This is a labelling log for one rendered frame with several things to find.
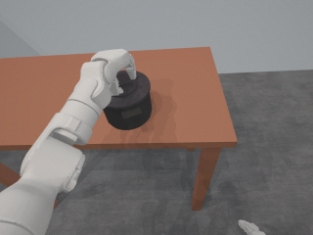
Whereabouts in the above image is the robot right hand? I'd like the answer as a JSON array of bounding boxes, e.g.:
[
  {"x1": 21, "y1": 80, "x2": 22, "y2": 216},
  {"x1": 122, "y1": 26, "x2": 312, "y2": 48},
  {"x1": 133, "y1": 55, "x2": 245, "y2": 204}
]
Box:
[{"x1": 238, "y1": 219, "x2": 266, "y2": 235}]

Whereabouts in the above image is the lid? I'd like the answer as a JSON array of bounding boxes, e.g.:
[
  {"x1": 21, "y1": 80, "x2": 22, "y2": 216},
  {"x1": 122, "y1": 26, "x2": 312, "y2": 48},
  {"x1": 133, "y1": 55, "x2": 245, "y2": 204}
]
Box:
[{"x1": 106, "y1": 70, "x2": 151, "y2": 110}]

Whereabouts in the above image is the robot left hand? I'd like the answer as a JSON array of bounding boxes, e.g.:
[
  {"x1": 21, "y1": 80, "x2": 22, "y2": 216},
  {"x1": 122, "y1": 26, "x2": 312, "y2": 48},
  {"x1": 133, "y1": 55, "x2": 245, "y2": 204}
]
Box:
[{"x1": 91, "y1": 49, "x2": 137, "y2": 96}]

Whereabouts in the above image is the pot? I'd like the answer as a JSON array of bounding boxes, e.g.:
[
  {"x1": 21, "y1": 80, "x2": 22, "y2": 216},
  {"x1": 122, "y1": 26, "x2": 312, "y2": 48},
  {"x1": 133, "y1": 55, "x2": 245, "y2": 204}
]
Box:
[{"x1": 103, "y1": 92, "x2": 153, "y2": 130}]

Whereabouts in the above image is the table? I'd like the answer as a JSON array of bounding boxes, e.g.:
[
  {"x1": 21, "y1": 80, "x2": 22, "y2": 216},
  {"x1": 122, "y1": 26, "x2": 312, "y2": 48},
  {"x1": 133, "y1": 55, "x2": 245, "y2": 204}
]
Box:
[{"x1": 0, "y1": 46, "x2": 238, "y2": 211}]

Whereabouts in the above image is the left robot upper arm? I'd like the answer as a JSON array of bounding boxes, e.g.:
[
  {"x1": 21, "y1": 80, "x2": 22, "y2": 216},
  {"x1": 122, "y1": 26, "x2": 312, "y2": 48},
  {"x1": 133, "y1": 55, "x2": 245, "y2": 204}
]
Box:
[{"x1": 0, "y1": 136, "x2": 86, "y2": 235}]

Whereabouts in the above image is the robot left forearm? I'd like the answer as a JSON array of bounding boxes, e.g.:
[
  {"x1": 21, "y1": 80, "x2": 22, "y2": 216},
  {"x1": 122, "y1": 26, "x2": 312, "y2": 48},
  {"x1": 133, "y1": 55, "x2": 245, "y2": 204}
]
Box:
[{"x1": 20, "y1": 56, "x2": 117, "y2": 177}]

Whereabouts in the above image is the knob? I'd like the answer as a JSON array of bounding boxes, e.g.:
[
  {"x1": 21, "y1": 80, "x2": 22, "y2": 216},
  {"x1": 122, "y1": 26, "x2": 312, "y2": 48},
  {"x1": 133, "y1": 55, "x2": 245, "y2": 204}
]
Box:
[{"x1": 116, "y1": 71, "x2": 132, "y2": 88}]

